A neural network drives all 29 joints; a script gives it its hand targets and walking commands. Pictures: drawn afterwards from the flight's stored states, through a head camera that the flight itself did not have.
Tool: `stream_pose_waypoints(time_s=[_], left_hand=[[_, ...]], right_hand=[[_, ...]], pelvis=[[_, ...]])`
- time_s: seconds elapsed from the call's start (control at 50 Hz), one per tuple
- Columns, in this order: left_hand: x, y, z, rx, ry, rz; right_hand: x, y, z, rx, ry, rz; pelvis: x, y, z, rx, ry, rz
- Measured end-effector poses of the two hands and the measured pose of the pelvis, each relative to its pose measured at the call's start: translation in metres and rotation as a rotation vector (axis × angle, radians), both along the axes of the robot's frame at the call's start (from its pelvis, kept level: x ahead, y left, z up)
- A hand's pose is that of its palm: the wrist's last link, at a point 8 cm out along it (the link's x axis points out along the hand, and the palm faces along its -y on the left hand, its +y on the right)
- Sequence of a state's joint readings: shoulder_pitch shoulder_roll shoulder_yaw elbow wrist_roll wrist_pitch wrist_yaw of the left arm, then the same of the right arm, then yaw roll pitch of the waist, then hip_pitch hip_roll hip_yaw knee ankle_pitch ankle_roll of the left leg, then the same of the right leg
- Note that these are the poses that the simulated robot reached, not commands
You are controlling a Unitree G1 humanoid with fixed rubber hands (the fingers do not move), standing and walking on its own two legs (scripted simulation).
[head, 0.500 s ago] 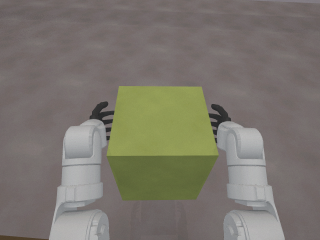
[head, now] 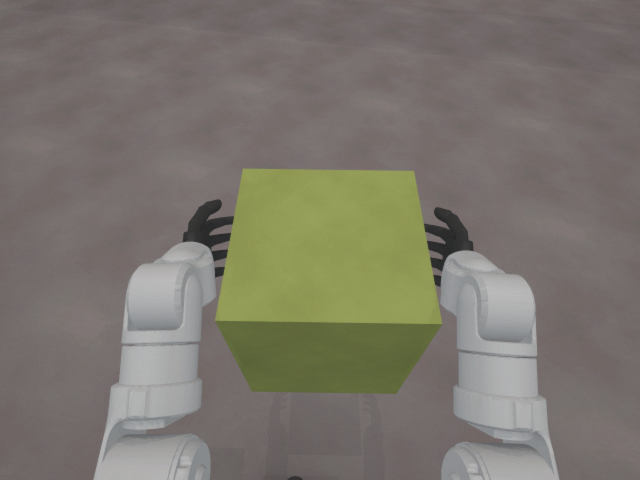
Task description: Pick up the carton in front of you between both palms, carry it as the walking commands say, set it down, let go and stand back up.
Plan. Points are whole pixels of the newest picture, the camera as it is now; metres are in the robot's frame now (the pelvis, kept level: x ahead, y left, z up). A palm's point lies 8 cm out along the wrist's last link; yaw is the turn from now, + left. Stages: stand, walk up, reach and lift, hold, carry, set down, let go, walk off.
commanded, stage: carry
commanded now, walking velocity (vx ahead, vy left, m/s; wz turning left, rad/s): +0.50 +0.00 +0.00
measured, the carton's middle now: (326, 290) +0.36 +0.03 +0.05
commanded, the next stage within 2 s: none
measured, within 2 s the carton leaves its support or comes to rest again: neither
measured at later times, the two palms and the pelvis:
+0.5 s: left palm (261, 121) +0.64 +0.16 +0.12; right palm (442, 129) +0.64 -0.14 +0.13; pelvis +0.29 +0.01 +0.01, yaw +1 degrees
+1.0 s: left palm (271, 65) +0.88 +0.18 +0.11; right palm (411, 73) +0.89 -0.12 +0.11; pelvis +0.62 +0.02 +0.01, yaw +2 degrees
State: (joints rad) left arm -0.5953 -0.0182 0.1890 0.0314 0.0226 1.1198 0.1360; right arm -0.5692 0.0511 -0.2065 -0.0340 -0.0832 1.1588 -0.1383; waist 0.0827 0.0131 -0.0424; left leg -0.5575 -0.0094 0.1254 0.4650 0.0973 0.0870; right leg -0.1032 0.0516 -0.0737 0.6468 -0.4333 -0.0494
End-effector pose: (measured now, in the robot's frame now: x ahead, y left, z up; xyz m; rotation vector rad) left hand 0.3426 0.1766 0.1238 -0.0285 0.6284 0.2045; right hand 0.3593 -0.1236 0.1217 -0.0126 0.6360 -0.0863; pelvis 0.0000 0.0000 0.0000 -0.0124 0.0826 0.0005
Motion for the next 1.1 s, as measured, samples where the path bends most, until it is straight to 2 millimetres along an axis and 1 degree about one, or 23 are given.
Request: stream_pose_waypoints(time_s=[0.02, 0.04, 0.08, 0.14, 0.18, 0.22, 0.28, 0.36, 0.42, 0.5, 0.56, 0.6, 0.66, 0.7, 0.76, 0.8, 0.84, 0.9, 0.94, 0.98, 1.04, 1.06, 1.1], left_hand=[[0.019, 0.002, -0.001, -0.004, -0.011, -0.014], [0.035, 0.003, -0.004, -0.009, -0.008, -0.028], [0.063, 0.001, -0.011, -0.009, 0.03, -0.06], [0.094, -0.007, -0.019, -0.005, 0.106, -0.1], [0.114, -0.011, -0.02, -0.005, 0.134, -0.119], [0.135, -0.015, -0.019, -0.007, 0.138, -0.129], [0.168, -0.017, -0.012, -0.017, 0.117, -0.128], [0.214, -0.017, -0.001, -0.028, 0.079, -0.107], [0.25, -0.017, 0.003, -0.029, 0.069, -0.088], [0.302, -0.02, 0.0, -0.019, 0.068, -0.068], [0.342, -0.025, -0.007, 0.001, 0.068, -0.048], [0.361, -0.026, -0.015, 0.019, 0.094, -0.029], [0.376, -0.023, -0.027, 0.003, 0.158, 0.014], [0.384, -0.022, -0.031, -0.031, 0.176, 0.04], [0.4, -0.02, -0.028, -0.062, 0.152, 0.079], [0.414, -0.018, -0.022, -0.075, 0.117, 0.095], [0.434, -0.016, -0.015, -0.059, 0.084, 0.073], [0.469, -0.012, -0.006, -0.04, 0.045, 0.037], [0.495, -0.008, -0.004, -0.035, 0.029, 0.015], [0.522, -0.002, -0.006, -0.036, 0.02, -0.003], [0.565, 0.011, -0.018, -0.046, 0.008, -0.023], [0.58, 0.015, -0.023, -0.056, 0.011, -0.027], [0.603, 0.022, -0.033, -0.067, 0.053, -0.035]], right_hand=[[0.015, 0.002, 0.001, -0.014, -0.011, -0.007], [0.028, 0.002, 0.0, -0.029, -0.009, -0.014], [0.047, 0.0, -0.006, -0.047, 0.029, -0.032], [0.065, -0.007, -0.016, -0.045, 0.106, -0.069], [0.079, -0.011, -0.018, -0.039, 0.135, -0.091], [0.097, -0.014, -0.016, -0.033, 0.139, -0.107], [0.13, -0.017, -0.007, -0.028, 0.118, -0.118], [0.182, -0.017, 0.007, -0.021, 0.08, -0.112], [0.224, -0.017, 0.012, -0.021, 0.069, -0.094], [0.284, -0.02, 0.008, -0.027, 0.069, -0.063], [0.331, -0.025, -0.005, -0.02, 0.068, -0.035], [0.356, -0.024, -0.017, 0.014, 0.093, 0.0], [0.381, -0.021, -0.029, 0.025, 0.159, 0.02], [0.395, -0.018, -0.033, 0.04, 0.182, 0.023], [0.415, -0.015, -0.032, 0.079, 0.165, 0.012], [0.428, -0.013, -0.029, 0.105, 0.134, -0.005], [0.444, -0.011, -0.023, 0.098, 0.097, -0.005], [0.472, -0.008, -0.014, 0.078, 0.054, -0.008], [0.493, -0.005, -0.011, 0.069, 0.035, -0.019], [0.516, 0.001, -0.011, 0.059, 0.025, -0.03], [0.556, 0.014, -0.017, 0.044, 0.011, -0.048], [0.569, 0.018, -0.02, 0.029, 0.015, -0.049], [0.59, 0.024, -0.026, 0.013, 0.055, -0.057]], pelvis=[[0.015, 0.003, -0.006, 0.005, -0.003, -0.001], [0.026, 0.006, -0.009, 0.015, -0.002, 0.002], [0.046, 0.012, -0.01, 0.012, -0.002, 0.005], [0.075, 0.021, -0.002, 0.0, -0.001, 0.007], [0.094, 0.025, 0.003, -0.007, 0.0, 0.005], [0.113, 0.028, 0.007, -0.011, 0.002, 0.005], [0.144, 0.029, 0.013, -0.015, 0.007, 0.008], [0.19, 0.025, 0.017, -0.018, 0.015, 0.012], [0.231, 0.018, 0.017, -0.017, 0.017, 0.018], [0.292, 0.006, 0.008, -0.007, 0.014, 0.023], [0.341, -0.005, -0.005, 0.001, 0.0, 0.051], [0.365, -0.009, -0.005, -0.011, -0.001, 0.058], [0.397, -0.015, 0.007, 0.009, 0.002, 0.065], [0.419, -0.018, 0.015, 0.023, 0.005, 0.068], [0.453, -0.018, 0.024, 0.04, 0.011, 0.064], [0.477, -0.016, 0.027, 0.047, 0.013, 0.059], [0.502, -0.012, 0.028, 0.049, 0.01, 0.055], [0.543, -0.002, 0.026, 0.045, 0.007, 0.05], [0.573, 0.006, 0.023, 0.041, 0.002, 0.049], [0.604, 0.015, 0.017, 0.034, -0.006, 0.045], [0.652, 0.032, 0.0, 0.022, -0.028, 0.022], [0.666, 0.036, -0.004, 0.034, -0.032, 0.018], [0.687, 0.044, -0.003, 0.037, -0.031, 0.005]])
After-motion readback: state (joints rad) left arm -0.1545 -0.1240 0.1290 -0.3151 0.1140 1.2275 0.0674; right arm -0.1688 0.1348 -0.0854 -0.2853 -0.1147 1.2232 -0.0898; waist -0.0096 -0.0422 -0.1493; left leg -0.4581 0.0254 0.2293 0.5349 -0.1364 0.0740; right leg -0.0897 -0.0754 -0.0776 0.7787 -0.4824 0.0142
